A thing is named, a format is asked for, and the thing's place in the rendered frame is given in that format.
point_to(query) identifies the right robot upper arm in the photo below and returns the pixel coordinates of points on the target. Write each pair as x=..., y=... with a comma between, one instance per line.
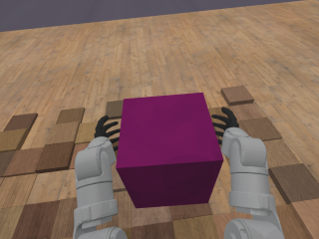
x=242, y=228

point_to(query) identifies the left robot upper arm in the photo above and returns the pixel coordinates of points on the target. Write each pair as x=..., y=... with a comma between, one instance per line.
x=106, y=233

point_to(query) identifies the carton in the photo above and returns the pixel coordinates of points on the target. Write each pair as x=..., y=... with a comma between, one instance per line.
x=168, y=152

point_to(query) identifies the robot left hand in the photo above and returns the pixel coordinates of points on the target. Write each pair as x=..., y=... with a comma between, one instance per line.
x=101, y=130

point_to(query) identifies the robot right hand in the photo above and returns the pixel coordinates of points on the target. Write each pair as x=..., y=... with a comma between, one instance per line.
x=231, y=121

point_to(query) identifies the right robot forearm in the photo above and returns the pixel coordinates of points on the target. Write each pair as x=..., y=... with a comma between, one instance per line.
x=248, y=166

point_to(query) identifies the left robot forearm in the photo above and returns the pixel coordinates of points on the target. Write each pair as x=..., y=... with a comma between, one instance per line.
x=95, y=195

